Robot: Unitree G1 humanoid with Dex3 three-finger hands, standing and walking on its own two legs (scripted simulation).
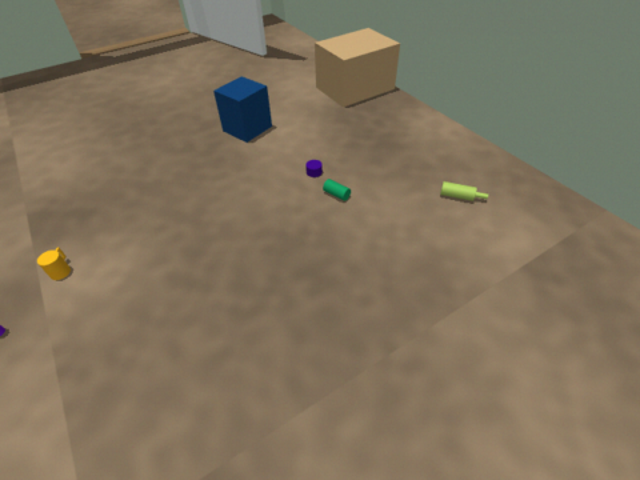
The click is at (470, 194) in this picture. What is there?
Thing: lying bottle
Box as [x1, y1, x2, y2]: [440, 181, 488, 200]
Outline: 440,194 473,200 475,196 487,198 488,194 476,192 476,187 444,181
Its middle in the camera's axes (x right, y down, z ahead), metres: +0.69 -0.23 +1.84
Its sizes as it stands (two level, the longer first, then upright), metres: 0.208 0.064 0.064
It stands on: the floor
